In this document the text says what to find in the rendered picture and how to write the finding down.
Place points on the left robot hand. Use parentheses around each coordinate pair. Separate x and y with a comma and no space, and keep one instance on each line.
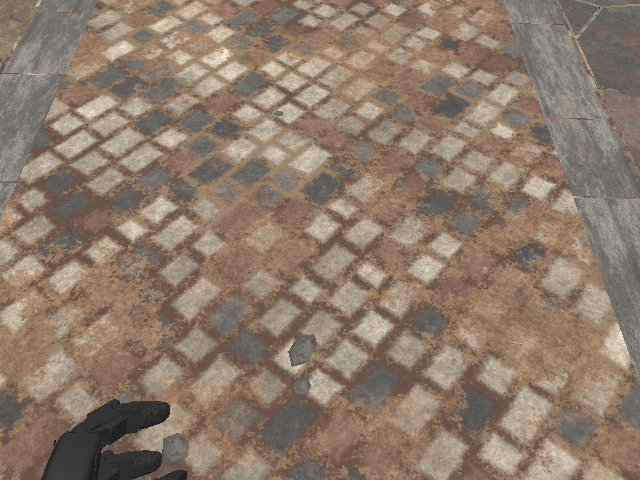
(77,454)

